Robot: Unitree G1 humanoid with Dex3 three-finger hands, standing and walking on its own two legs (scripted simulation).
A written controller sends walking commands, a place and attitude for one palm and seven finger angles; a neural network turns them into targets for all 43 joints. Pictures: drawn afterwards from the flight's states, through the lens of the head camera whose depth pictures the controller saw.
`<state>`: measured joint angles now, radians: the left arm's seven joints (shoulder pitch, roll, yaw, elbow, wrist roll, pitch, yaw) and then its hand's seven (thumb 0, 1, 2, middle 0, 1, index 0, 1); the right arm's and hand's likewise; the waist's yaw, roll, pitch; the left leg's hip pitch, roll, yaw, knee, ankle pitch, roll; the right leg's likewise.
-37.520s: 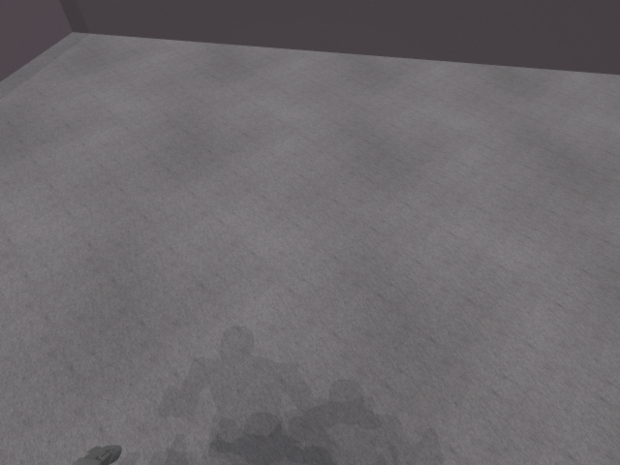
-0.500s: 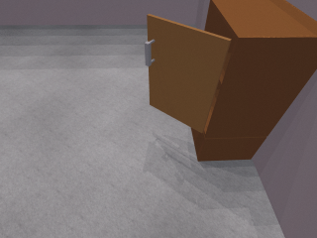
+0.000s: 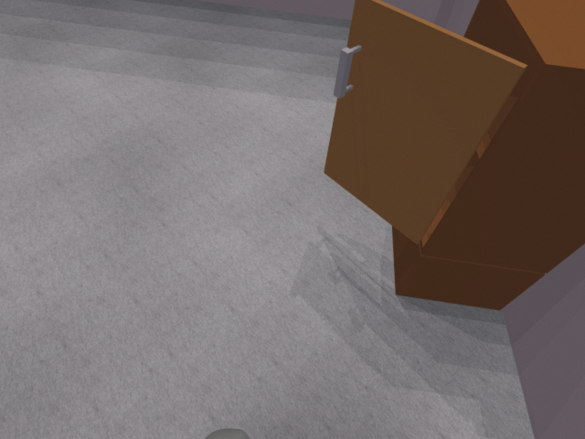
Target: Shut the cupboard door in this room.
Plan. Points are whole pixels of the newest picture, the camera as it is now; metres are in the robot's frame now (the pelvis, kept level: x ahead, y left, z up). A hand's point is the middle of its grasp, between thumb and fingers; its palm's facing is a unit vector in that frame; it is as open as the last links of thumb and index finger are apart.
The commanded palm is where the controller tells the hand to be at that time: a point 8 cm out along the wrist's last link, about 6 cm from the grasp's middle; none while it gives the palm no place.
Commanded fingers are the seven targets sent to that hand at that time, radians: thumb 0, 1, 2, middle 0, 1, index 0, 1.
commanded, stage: walk to a spot facing it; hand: left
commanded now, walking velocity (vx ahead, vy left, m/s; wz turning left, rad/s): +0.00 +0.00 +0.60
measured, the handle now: (348, 71) +0.98 -0.11 -0.02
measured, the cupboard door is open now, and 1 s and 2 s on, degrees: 50 50 50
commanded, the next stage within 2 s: turn to face it in 1.86 s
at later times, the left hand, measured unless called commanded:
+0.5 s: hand out of the picture +0.00 +0.18 -0.13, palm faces +0.31 -0.90 -0.32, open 7.4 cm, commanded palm none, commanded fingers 0.00 0.90 0.90 -0.20 -0.30 -0.20 -0.30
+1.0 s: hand out of the picture -0.03 +0.20 -0.14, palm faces +0.60 -0.76 -0.24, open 7.4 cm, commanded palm none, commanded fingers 0.00 0.90 0.90 -0.20 -0.30 -0.20 -0.30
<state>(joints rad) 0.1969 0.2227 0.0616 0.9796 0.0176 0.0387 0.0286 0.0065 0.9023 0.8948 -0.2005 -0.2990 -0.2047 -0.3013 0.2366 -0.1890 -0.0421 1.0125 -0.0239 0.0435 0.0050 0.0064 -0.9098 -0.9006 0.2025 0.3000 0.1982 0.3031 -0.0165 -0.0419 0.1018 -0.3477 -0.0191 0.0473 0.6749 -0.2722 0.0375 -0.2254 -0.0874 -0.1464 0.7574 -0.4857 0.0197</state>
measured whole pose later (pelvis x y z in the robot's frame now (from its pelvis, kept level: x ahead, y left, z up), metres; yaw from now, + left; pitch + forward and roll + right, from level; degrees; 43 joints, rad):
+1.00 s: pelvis +0.03 -0.02 +0.02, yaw +37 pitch +0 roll +0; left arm 0.21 0.26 0.08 0.89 0.02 0.03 -0.04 0.01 0.91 0.90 -0.20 -0.30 -0.20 -0.30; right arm 0.28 -0.20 -0.03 0.94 -0.03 -0.01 0.01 0.00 -0.91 -0.90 0.21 0.30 0.20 0.30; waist 0.00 -0.02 0.06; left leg -0.17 -0.01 -0.06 0.44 -0.28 0.01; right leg -0.50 -0.10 -0.04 0.84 -0.32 0.07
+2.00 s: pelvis +0.25 +0.27 +0.03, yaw +63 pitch -1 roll +0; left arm 0.12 0.21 0.06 0.94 0.02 0.00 -0.02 0.01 0.91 0.90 -0.19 -0.30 -0.20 -0.30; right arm 0.39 -0.16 -0.03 1.07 -0.02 -0.06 -0.02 0.00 -0.93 -0.90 0.20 0.30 0.20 0.30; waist -0.03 -0.05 0.04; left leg -0.02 -0.07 0.06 0.28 -0.25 0.08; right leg -0.57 -0.10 -0.03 0.80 -0.07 0.03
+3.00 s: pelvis +0.34 +0.42 +0.02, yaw +30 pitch +0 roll -2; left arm 0.15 0.29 0.09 0.88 0.02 0.09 -0.04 0.01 0.91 0.90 -0.19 -0.30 -0.20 -0.30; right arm 0.25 -0.23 -0.03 0.91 -0.03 0.01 -0.02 0.01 -0.91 -0.90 0.21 0.30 0.20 0.30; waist 0.00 0.00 0.09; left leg -0.17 0.14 0.19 0.52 -0.34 -0.02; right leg -0.40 -0.04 -0.05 0.84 -0.41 0.04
